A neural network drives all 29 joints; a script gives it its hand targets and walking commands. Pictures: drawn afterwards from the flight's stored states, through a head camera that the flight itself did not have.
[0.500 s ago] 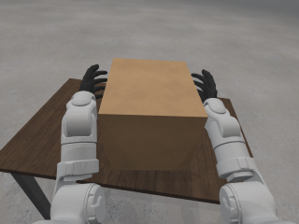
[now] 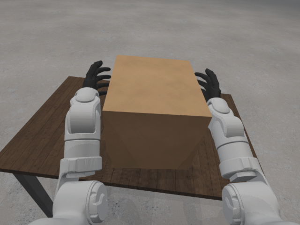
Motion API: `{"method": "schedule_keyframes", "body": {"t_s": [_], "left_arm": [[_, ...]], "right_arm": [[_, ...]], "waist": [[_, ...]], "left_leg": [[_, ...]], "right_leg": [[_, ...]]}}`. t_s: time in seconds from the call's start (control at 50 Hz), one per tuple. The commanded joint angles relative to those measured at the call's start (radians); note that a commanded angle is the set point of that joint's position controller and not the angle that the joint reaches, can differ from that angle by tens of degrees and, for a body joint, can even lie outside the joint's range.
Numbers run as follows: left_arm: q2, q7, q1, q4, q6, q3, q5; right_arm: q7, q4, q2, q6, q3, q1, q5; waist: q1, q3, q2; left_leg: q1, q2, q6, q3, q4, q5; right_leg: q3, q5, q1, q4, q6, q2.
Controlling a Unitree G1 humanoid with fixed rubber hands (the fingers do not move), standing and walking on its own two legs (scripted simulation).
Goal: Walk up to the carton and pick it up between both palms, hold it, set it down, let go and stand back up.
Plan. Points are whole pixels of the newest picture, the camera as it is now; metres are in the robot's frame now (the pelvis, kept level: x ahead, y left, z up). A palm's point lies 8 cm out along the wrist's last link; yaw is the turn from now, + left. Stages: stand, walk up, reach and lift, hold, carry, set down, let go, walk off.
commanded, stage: hold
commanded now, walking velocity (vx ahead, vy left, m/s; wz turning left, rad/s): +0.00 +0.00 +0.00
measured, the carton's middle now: (151, 110) +0.38 -0.01 +0.16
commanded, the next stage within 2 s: set down in 0.90 s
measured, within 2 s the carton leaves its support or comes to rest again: neither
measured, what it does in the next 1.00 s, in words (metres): stands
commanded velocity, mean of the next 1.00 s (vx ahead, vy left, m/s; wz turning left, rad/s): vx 0.00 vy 0.00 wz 0.00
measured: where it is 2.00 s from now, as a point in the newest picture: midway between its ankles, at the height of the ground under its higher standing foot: outside the picture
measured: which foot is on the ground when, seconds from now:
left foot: down 0.00-1.00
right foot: down 0.00-1.00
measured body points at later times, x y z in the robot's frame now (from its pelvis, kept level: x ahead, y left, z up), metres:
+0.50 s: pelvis +0.01 -0.01 +0.00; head -0.05 +0.02 +0.44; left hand +0.38 +0.15 +0.22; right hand +0.38 -0.16 +0.21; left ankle +0.01 +0.12 -0.75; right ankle +0.03 -0.11 -0.75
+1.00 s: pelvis +0.00 -0.01 +0.00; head -0.05 +0.02 +0.45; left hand +0.38 +0.14 +0.22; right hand +0.39 -0.17 +0.21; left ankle +0.01 +0.12 -0.75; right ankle +0.03 -0.11 -0.75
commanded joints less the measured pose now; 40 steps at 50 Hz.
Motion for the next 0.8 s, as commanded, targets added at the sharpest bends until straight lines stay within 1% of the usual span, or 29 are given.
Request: {"method": "schedule_keyframes", "body": {"t_s": [0.0, 0.02, 0.04, 0.06, 0.12, 0.14, 0.16, 0.2, 0.24, 0.26, 0.28, 0.3, 0.32, 0.38, 0.42, 0.44, 0.46, 0.48, 0.5, 0.52, 0.54, 0.56, 0.64, 0.66, 0.68, 0.7, 0.74, 0.76, 0.78], "left_arm": [[-0.566, -0.114, -0.586, -0.045, -0.060, -0.431, -0.148], [-0.555, -0.118, -0.591, -0.045, -0.062, -0.425, -0.148], [-0.561, -0.118, -0.608, -0.065, -0.067, -0.438, -0.160], [-0.564, -0.117, -0.598, -0.081, -0.069, -0.449, -0.161], [-0.555, -0.120, -0.595, -0.101, -0.074, -0.468, -0.170], [-0.556, -0.120, -0.581, -0.110, -0.073, -0.466, -0.168], [-0.548, -0.124, -0.578, -0.101, -0.071, -0.463, -0.162], [-0.523, -0.135, -0.580, -0.085, -0.067, -0.438, -0.146], [-0.516, -0.140, -0.570, -0.100, -0.064, -0.434, -0.141], [-0.519, -0.144, -0.560, -0.108, -0.062, -0.444, -0.151], [-0.511, -0.149, -0.567, -0.120, -0.066, -0.437, -0.148], [-0.517, -0.147, -0.557, -0.125, -0.062, -0.447, -0.149], [-0.509, -0.150, -0.557, -0.116, -0.060, -0.438, -0.143], [-0.529, -0.147, -0.586, -0.137, -0.061, -0.467, -0.158], [-0.530, -0.143, -0.576, -0.119, -0.056, -0.459, -0.153], [-0.535, -0.145, -0.576, -0.109, -0.055, -0.460, -0.151], [-0.534, -0.144, -0.578, -0.102, -0.053, -0.457, -0.147], [-0.529, -0.144, -0.578, -0.080, -0.050, -0.438, -0.137], [-0.540, -0.144, -0.584, -0.079, -0.051, -0.446, -0.145], [-0.545, -0.142, -0.597, -0.075, -0.053, -0.443, -0.143], [-0.551, -0.138, -0.595, -0.064, -0.052, -0.441, -0.143], [-0.564, -0.135, -0.612, -0.075, -0.056, -0.458, -0.157], [-0.589, -0.117, -0.632, -0.074, -0.069, -0.482, -0.183], [-0.591, -0.114, -0.626, -0.065, -0.070, -0.479, -0.182], [-0.587, -0.114, -0.623, -0.064, -0.071, -0.477, -0.180], [-0.580, -0.112, -0.627, -0.040, -0.070, -0.460, -0.168], [-0.581, -0.110, -0.617, -0.035, -0.069, -0.449, -0.166], [-0.580, -0.111, -0.609, -0.031, -0.069, -0.446, -0.162], [-0.577, -0.110, -0.615, -0.037, -0.069, -0.440, -0.155]], "right_arm": [[0.100, -0.333, 0.629, -0.049, 0.399, -0.884, 0.099], [0.097, -0.328, 0.635, -0.046, 0.401, -0.878, 0.095], [0.092, -0.353, 0.647, -0.050, 0.406, -0.888, 0.100], [0.088, -0.381, 0.655, -0.054, 0.423, -0.894, 0.109], [0.073, -0.377, 0.652, -0.046, 0.420, -0.857, 0.110], [0.070, -0.403, 0.661, -0.047, 0.440, -0.864, 0.121], [0.065, -0.373, 0.648, -0.040, 0.422, -0.837, 0.113], [0.062, -0.345, 0.660, -0.031, 0.414, -0.823, 0.101], [0.060, -0.340, 0.661, -0.025, 0.416, -0.809, 0.103], [0.055, -0.362, 0.658, -0.026, 0.418, -0.808, 0.106], [0.051, -0.375, 0.674, -0.025, 0.427, -0.810, 0.112], [0.050, -0.376, 0.662, -0.023, 0.426, -0.805, 0.112], [0.047, -0.387, 0.666, -0.022, 0.431, -0.821, 0.113], [0.048, -0.406, 0.662, -0.025, 0.431, -0.834, 0.122], [0.053, -0.387, 0.653, -0.022, 0.428, -0.830, 0.115], [0.055, -0.361, 0.646, -0.019, 0.412, -0.818, 0.105], [0.058, -0.357, 0.639, -0.021, 0.406, -0.817, 0.098], [0.063, -0.345, 0.643, -0.019, 0.409, -0.829, 0.097], [0.067, -0.335, 0.628, -0.021, 0.390, -0.827, 0.086], [0.073, -0.320, 0.629, -0.023, 0.381, -0.828, 0.082], [0.079, -0.324, 0.627, -0.026, 0.379, -0.845, 0.082], [0.084, -0.319, 0.622, -0.031, 0.372, -0.848, 0.080], [0.097, -0.348, 0.621, -0.050, 0.383, -0.897, 0.088], [0.098, -0.361, 0.622, -0.054, 0.387, -0.908, 0.090], [0.098, -0.339, 0.628, -0.052, 0.387, -0.882, 0.086], [0.103, -0.311, 0.626, -0.049, 0.381, -0.885, 0.076], [0.108, -0.309, 0.623, -0.051, 0.379, -0.887, 0.074], [0.106, -0.300, 0.621, -0.051, 0.371, -0.867, 0.071], [0.108, -0.293, 0.624, -0.052, 0.378, -0.878, 0.078]], "waist": [[0.009, -0.413, 0.025], [0.011, -0.412, 0.023], [0.003, -0.436, 0.019], [0.010, -0.464, 0.025], [-0.017, -0.467, 0.032], [-0.006, -0.468, 0.027], [-0.022, -0.440, 0.038], [-0.018, -0.397, 0.031], [-0.014, -0.387, 0.032], [-0.028, -0.393, 0.030], [-0.020, -0.407, 0.022], [-0.029, -0.396, 0.033], [-0.020, -0.387, 0.025], [-0.026, -0.397, 0.053], [-0.018, -0.377, 0.057], [-0.030, -0.359, 0.062], [-0.030, -0.348, 0.063], [-0.010, -0.333, 0.053], [-0.022, -0.330, 0.059], [-0.025, -0.328, 0.056], [-0.013, -0.332, 0.058], [-0.026, -0.345, 0.069], [-0.016, -0.412, 0.067], [-0.008, -0.424, 0.060], [-0.017, -0.417, 0.066], [-0.002, -0.394, 0.057], [0.002, -0.399, 0.045], [-0.010, -0.404, 0.045], [0.005, -0.405, 0.050]], "left_leg": [[0.006, -0.032, -0.011, 0.029, -0.056, 0.238], [0.004, -0.035, -0.007, 0.030, -0.056, 0.231], [0.003, -0.037, -0.006, 0.030, -0.052, 0.231], [0.010, -0.041, -0.006, 0.033, -0.041, 0.262], [0.018, -0.045, -0.010, 0.028, -0.029, 0.278], [0.019, -0.048, -0.009, 0.029, -0.026, 0.294], [0.012, -0.048, -0.014, 0.028, -0.029, 0.274], [-0.012, -0.056, -0.006, 0.030, -0.042, 0.223], [-0.010, -0.055, -0.006, 0.030, -0.046, 0.222], [-0.012, -0.057, -0.007, 0.030, -0.042, 0.224], [-0.010, -0.062, -0.003, 0.033, -0.041, 0.225], [-0.012, -0.062, -0.007, 0.032, -0.042, 0.234], [-0.015, -0.065, -0.004, 0.035, -0.043, 0.235], [-0.004, -0.055, -0.017, 0.027, -0.038, 0.259], [0.002, -0.050, -0.017, 0.028, -0.040, 0.274], [0.000, -0.047, -0.022, 0.028, -0.047, 0.257], [0.003, -0.043, -0.023, 0.028, -0.048, 0.254], [-0.008, -0.044, -0.014, 0.032, -0.058, 0.231], [-0.008, -0.036, -0.018, 0.030, -0.068, 0.207], [-0.019, -0.033, -0.019, 0.029, -0.073, 0.199], [-0.016, -0.031, -0.019, 0.032, -0.074, 0.199], [-0.015, -0.028, -0.026, 0.031, -0.072, 0.203], [0.009, -0.021, -0.033, 0.022, -0.058, 0.250], [0.010, -0.020, -0.032, 0.020, -0.056, 0.249], [0.005, -0.022, -0.029, 0.023, -0.056, 0.239], [-0.013, -0.021, -0.024, 0.023, -0.069, 0.203], [-0.019, -0.023, -0.018, 0.027, -0.076, 0.180], [-0.020, -0.022, -0.016, 0.025, -0.075, 0.170], [-0.021, -0.024, -0.015, 0.026, -0.076, 0.173]], "right_leg": [[-0.025, 0.137, 0.157, -0.014, 0.033, 0.040], [-0.021, 0.145, 0.157, -0.016, 0.037, 0.035], [-0.019, 0.159, 0.166, -0.013, 0.041, 0.034], [-0.019, 0.201, 0.184, -0.004, 0.044, 0.035], [-0.016, 0.249, 0.187, 0.002, 0.050, 0.035], [-0.018, 0.276, 0.198, 0.008, 0.052, 0.035], [-0.015, 0.261, 0.193, 0.003, 0.051, 0.032], [-0.013, 0.251, 0.196, 0.002, 0.059, 0.018], [-0.017, 0.258, 0.198, 0.005, 0.062, 0.018], [-0.016, 0.291, 0.213, 0.011, 0.065, 0.016], [-0.014, 0.309, 0.227, 0.013, 0.071, 0.011], [-0.014, 0.328, 0.226, 0.017, 0.070, 0.016], [-0.019, 0.331, 0.227, 0.016, 0.070, 0.019], [-0.022, 0.298, 0.201, 0.019, 0.063, 0.028], [-0.027, 0.257, 0.184, 0.012, 0.055, 0.032], [-0.026, 0.223, 0.175, 0.004, 0.053, 0.032], [-0.028, 0.203, 0.163, 0.001, 0.049, 0.032], [-0.032, 0.160, 0.157, -0.007, 0.048, 0.033], [-0.030, 0.127, 0.142, -0.012, 0.041, 0.033], [-0.032, 0.109, 0.143, -0.011, 0.037, 0.035], [-0.032, 0.096, 0.134, -0.013, 0.033, 0.038], [-0.032, 0.087, 0.127, -0.012, 0.030, 0.041], [-0.033, 0.095, 0.121, -0.011, 0.026, 0.049], [-0.033, 0.095, 0.126, -0.011, 0.026, 0.048], [-0.027, 0.100, 0.128, -0.013, 0.027, 0.042], [-0.027, 0.073, 0.122, -0.016, 0.026, 0.039], [-0.027, 0.065, 0.125, -0.018, 0.025, 0.041], [-0.025, 0.074, 0.139, -0.018, 0.027, 0.036], [-0.024, 0.070, 0.138, -0.017, 0.027, 0.035]]}}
